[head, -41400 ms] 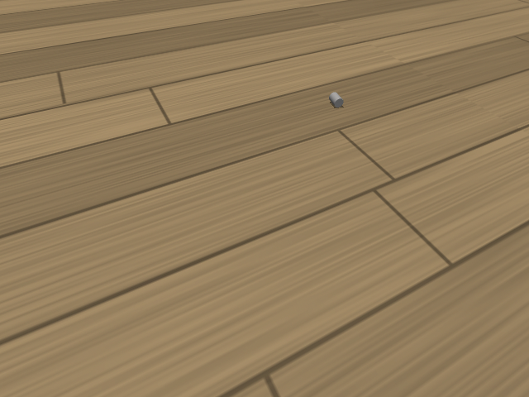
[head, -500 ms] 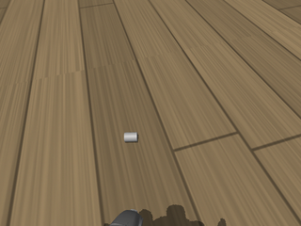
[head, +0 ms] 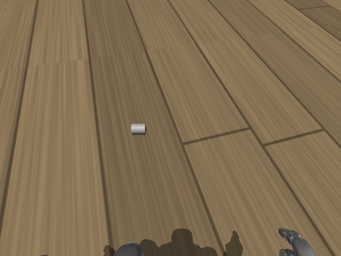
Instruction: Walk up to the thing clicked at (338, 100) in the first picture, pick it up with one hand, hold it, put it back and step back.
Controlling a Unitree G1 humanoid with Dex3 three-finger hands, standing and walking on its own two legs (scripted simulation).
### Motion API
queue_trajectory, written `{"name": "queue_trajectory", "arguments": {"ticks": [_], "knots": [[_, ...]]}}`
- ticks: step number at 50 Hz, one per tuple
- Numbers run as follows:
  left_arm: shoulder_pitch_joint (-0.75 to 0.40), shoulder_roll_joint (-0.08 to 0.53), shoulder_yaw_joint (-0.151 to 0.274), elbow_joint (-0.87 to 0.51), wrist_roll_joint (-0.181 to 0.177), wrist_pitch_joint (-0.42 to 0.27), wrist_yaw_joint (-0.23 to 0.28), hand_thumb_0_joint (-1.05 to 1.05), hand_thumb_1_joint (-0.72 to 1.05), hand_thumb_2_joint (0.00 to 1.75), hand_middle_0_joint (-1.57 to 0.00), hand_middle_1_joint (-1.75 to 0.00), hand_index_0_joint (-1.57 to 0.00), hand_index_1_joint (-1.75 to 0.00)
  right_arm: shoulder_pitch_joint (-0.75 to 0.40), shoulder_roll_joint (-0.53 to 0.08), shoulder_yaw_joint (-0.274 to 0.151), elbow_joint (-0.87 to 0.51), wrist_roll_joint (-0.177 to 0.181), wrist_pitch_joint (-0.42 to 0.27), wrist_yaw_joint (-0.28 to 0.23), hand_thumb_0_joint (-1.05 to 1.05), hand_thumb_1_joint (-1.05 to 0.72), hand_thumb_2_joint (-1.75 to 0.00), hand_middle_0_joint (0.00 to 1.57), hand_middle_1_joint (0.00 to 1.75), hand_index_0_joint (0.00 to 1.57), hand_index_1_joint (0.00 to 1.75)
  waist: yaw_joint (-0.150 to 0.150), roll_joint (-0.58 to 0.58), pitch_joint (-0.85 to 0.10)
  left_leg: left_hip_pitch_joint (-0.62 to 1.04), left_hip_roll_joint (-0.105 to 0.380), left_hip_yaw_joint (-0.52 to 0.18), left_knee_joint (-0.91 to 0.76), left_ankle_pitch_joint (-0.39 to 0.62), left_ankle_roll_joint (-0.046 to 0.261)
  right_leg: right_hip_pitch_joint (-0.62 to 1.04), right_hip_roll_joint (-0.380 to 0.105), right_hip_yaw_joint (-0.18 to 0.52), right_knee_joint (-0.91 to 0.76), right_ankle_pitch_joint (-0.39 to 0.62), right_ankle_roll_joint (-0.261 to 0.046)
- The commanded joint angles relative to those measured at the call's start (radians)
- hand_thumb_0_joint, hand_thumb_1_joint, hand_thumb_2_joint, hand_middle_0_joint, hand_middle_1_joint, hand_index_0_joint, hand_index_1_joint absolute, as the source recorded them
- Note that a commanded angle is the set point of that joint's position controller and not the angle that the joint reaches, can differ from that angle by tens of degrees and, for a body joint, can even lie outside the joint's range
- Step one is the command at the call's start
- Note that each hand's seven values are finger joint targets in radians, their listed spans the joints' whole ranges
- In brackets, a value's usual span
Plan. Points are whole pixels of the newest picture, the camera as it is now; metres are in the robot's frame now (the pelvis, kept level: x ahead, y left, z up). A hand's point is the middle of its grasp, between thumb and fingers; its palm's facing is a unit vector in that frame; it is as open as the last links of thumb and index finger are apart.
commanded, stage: step back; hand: left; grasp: from above
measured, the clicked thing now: (138, 128) +0.96 +0.23 -0.72
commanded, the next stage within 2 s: stand in 1.18 s
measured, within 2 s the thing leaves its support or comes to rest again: neither
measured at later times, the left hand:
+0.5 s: hand out of the picture -0.03 +0.28 -0.13, palm faces +0.07 -0.91 -0.40, open 7.4 cm
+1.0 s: hand out of the picture +0.02 +0.28 -0.14, palm faces +0.11 -0.93 -0.35, open 7.4 cm
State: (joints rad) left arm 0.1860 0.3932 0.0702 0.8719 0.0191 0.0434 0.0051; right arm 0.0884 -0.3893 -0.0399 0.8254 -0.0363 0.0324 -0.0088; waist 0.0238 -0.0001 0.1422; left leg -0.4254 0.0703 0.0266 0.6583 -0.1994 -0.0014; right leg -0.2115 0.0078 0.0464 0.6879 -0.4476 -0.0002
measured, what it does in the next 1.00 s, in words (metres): steps on the spot: left foot, then left foot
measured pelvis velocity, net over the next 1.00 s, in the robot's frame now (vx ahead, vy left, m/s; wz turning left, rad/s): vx -0.02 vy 0.01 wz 0.09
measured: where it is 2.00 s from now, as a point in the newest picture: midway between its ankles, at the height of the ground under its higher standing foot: outside the picture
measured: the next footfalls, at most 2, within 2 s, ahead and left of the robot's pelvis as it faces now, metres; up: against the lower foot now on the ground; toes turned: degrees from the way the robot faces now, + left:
left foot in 0.30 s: -0.01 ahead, +0.13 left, +0.00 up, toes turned +2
left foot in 0.82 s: +0.04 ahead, +0.14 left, +0.00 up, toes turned +6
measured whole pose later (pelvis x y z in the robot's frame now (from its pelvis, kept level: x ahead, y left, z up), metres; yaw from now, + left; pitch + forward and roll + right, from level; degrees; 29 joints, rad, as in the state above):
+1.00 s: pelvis -0.02 +0.01 +0.01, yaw +5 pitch -2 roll -1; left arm 0.16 0.37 0.04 1.04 0.01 0.00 0.00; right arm 0.12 -0.34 -0.03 1.03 -0.02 -0.01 0.01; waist 0.02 -0.01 0.08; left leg -0.29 0.03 0.00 0.59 -0.25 -0.01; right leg -0.18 -0.02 -0.02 0.56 -0.33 0.01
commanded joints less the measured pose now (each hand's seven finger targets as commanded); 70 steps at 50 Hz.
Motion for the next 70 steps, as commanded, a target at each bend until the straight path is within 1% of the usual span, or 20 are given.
{"name": "queue_trajectory", "arguments": {"ticks": [1,2,3,4,6,11,14,15,16,17,26,27,28,29,34,41,43,44,51,70], "knots": [[0.121,0.269,0.088,0.005,0.034,-0.057,0.016,0.00,0.90,0.90,-0.20,-0.30,-0.20,-0.30,0.026,-0.160,-0.043,-0.055,0.015,0.005,0.000,0.00,-0.90,-0.90,0.20,0.30,0.20,0.30,0.009,-0.101,-0.174,-0.174,-0.045,-0.088,0.114,-0.230,0.052,0.165,-0.187,0.311,-0.357,-0.038,-0.105],[0.039,0.391,0.107,-0.039,0.033,-0.052,0.018,0.00,0.90,0.90,-0.20,-0.30,-0.20,-0.30,-0.054,-0.170,-0.056,-0.075,0.016,0.006,-0.017,0.00,-0.90,-0.90,0.20,0.30,0.20,0.30,0.066,-0.258,-0.131,-0.110,-0.108,-0.160,0.277,-0.398,0.003,-0.140,-0.425,0.553,-0.434,-0.087,-0.274],[-0.031,0.375,0.102,-0.062,0.030,-0.059,0.023,0.00,0.90,0.90,-0.20,-0.30,-0.20,-0.30,-0.055,-0.219,-0.073,-0.062,0.019,0.007,-0.017,0.00,-0.90,-0.90,0.20,0.30,0.20,0.30,0.032,-0.188,-0.048,-0.050,-0.068,-0.252,0.407,-0.364,-0.008,-0.275,-0.450,0.556,-0.444,-0.086,-0.297],[-0.076,0.298,0.079,-0.063,0.019,-0.066,0.023,0.00,0.90,0.90,-0.20,-0.30,-0.20,-0.30,-0.019,-0.215,-0.067,-0.028,0.022,0.004,-0.014,0.00,-0.90,-0.90,0.20,0.30,0.20,0.30,-0.012,-0.056,-0.016,-0.067,-0.105,-0.244,0.438,-0.288,-0.003,-0.225,-0.338,0.359,-0.357,0.068,-0.239],[-0.097,0.261,0.072,-0.057,0.029,-0.072,0.026,0.00,0.90,0.90,-0.20,-0.30,-0.20,-0.30,0.035,-0.191,-0.060,0.000,0.025,-0.007,-0.009,0.00,-0.90,-0.90,0.20,0.30,0.20,0.30,-0.033,-0.105,-0.047,-0.049,-0.126,-0.177,0.430,-0.242,-0.008,-0.175,-0.260,0.214,-0.305,0.168,-0.194],[-0.001,0.278,0.079,-0.029,0.034,-0.078,0.011,0.00,0.90,0.90,-0.20,-0.30,-0.20,-0.30,0.017,-0.181,-0.061,0.019,0.000,-0.027,0.020,0.00,-0.90,-0.90,0.20,0.30,0.20,0.30,0.040,-0.179,-0.059,-0.015,-0.079,-0.080,0.089,-0.302,-0.024,-0.045,-0.243,0.234,-0.342,-0.213,-0.177],[-0.026,0.247,0.055,-0.031,0.022,-0.057,0.003,0.00,0.90,0.90,-0.20,-0.30,-0.20,-0.30,0.111,-0.170,-0.069,0.077,0.000,-0.052,0.018,0.00,-0.90,-0.90,0.20,0.30,0.20,0.30,-0.025,-0.142,-0.104,0.274,-0.096,-0.040,-0.288,-0.192,0.012,-0.136,-0.215,0.151,-0.213,-0.082,-0.138],[0.001,0.190,0.036,-0.023,0.020,-0.053,0.001,0.00,0.90,0.90,-0.20,-0.30,-0.20,-0.30,0.159,-0.195,-0.085,0.105,-0.009,-0.062,0.011,0.00,-0.90,-0.90,0.20,0.30,0.20,0.30,-0.035,-0.027,-0.142,0.400,-0.050,-0.150,-0.318,-0.212,0.029,-0.221,-0.164,0.089,-0.077,-0.034,-0.104],[-0.023,0.127,0.017,-0.028,-0.002,-0.056,-0.005,0.00,0.90,0.90,-0.20,-0.30,-0.20,-0.30,0.134,-0.271,-0.091,0.094,-0.012,-0.069,0.008,0.00,-0.90,-0.90,0.20,0.30,0.20,0.30,-0.037,0.204,-0.131,0.362,0.166,-0.546,-0.437,-0.493,0.125,-0.362,-0.028,-0.041,0.088,-0.073,-0.028],[-0.067,0.225,0.050,-0.010,0.001,-0.057,0.003,0.00,0.90,0.90,-0.20,-0.30,-0.20,-0.30,0.120,-0.336,-0.102,0.082,-0.005,-0.069,0.013,0.00,-0.90,-0.90,0.20,0.30,0.20,0.30,-0.055,0.151,-0.068,0.164,0.257,-0.635,-0.480,-0.654,0.235,-0.286,-0.049,-0.005,0.188,-0.143,-0.027],[0.094,0.180,0.062,0.095,0.012,-0.086,-0.007,0.00,0.90,0.90,-0.20,-0.30,-0.20,-0.30,0.049,-0.195,-0.058,0.073,0.005,-0.041,0.020,0.00,-0.90,-0.90,0.20,0.30,0.20,0.30,0.040,0.100,-0.088,-0.074,0.047,-0.218,-0.235,-0.420,0.096,0.191,0.022,-0.093,-0.251,0.100,-0.035],[0.117,0.228,0.074,0.098,0.024,-0.089,0.001,0.00,0.90,0.90,-0.20,-0.30,-0.20,-0.30,0.045,-0.141,-0.042,0.053,0.011,-0.040,0.018,0.00,-0.90,-0.90,0.20,0.30,0.20,0.30,0.061,-0.035,-0.082,-0.211,-0.039,-0.164,-0.078,-0.409,0.049,0.249,-0.083,0.120,-0.331,-0.061,-0.075],[0.152,0.309,0.089,0.099,0.030,-0.093,0.004,0.00,0.90,0.90,-0.20,-0.30,-0.20,-0.30,0.016,-0.123,-0.040,0.042,0.009,-0.040,0.008,0.00,-0.90,-0.90,0.20,0.30,0.20,0.30,0.088,-0.177,-0.078,-0.235,-0.156,-0.127,0.161,-0.390,0.022,0.147,-0.321,0.485,-0.516,-0.406,-0.166],[0.056,0.325,0.093,0.060,0.031,-0.099,0.005,0.00,0.90,0.90,-0.20,-0.30,-0.20,-0.30,0.037,-0.181,-0.057,0.059,0.002,-0.040,0.000,0.00,-0.90,-0.90,0.20,0.30,0.20,0.30,0.049,-0.096,-0.004,-0.191,-0.083,-0.186,0.257,-0.342,0.013,0.012,-0.414,0.544,-0.542,-0.458,-0.215],[-0.019,0.240,0.062,0.039,0.014,-0.122,0.007,0.00,0.90,0.90,-0.20,-0.30,-0.20,-0.30,0.138,-0.163,-0.055,0.116,0.006,-0.059,0.016,0.00,-0.90,-0.90,0.20,0.30,0.20,0.30,-0.002,-0.104,-0.054,-0.047,-0.039,-0.147,0.166,-0.206,-0.002,0.017,-0.269,0.190,-0.424,0.092,-0.169],[-0.050,0.195,0.025,0.036,-0.004,-0.087,0.001,0.00,0.90,0.90,-0.20,-0.30,-0.20,-0.30,0.132,-0.140,-0.056,0.148,0.006,-0.071,0.007,0.00,-0.90,-0.90,0.20,0.30,0.20,0.30,-0.034,-0.078,-0.137,0.296,-0.060,-0.017,-0.232,0.057,0.013,-0.080,-0.196,0.015,-0.154,0.484,-0.096],[-0.033,0.131,0.004,0.040,-0.027,-0.073,0.000,0.00,0.90,0.90,-0.20,-0.30,-0.20,-0.30,0.078,-0.224,-0.064,0.129,0.004,-0.083,-0.003,0.00,-0.90,-0.90,0.20,0.30,0.20,0.30,-0.013,0.133,-0.184,0.253,0.174,-0.343,-0.313,0.069,0.122,-0.107,-0.041,-0.066,-0.019,0.182,-0.012],[-0.038,0.166,0.018,0.062,-0.026,-0.062,0.005,0.00,0.90,0.90,-0.20,-0.30,-0.20,-0.30,0.051,-0.266,-0.069,0.126,0.012,-0.081,-0.002,0.00,-0.90,-0.90,0.20,0.30,0.20,0.30,-0.015,0.138,-0.186,0.198,0.222,-0.369,-0.309,0.045,0.194,-0.038,-0.032,-0.059,-0.027,-0.016,-0.021],[-0.064,0.206,0.015,0.122,-0.012,-0.085,0.007,0.00,0.90,0.90,-0.20,-0.30,-0.20,-0.30,-0.040,-0.169,-0.030,0.163,0.027,-0.068,-0.005,0.00,-0.90,-0.90,0.20,0.30,0.20,0.30,-0.015,0.062,-0.196,0.209,0.060,-0.120,-0.205,0.195,0.035,0.084,-0.125,0.035,-0.232,0.400,-0.050],[-0.141,0.169,-0.023,0.195,-0.013,-0.084,0.003,0.00,0.90,0.90,-0.20,-0.30,-0.20,-0.30,-0.115,-0.157,-0.016,0.236,0.030,-0.070,0.009,0.00,-0.90,-0.90,0.20,0.30,0.20,0.30,-0.018,0.005,-0.203,0.364,0.068,-0.098,-0.337,0.273,0.016,0.134,-0.141,0.024,-0.396,0.434,-0.008]]}}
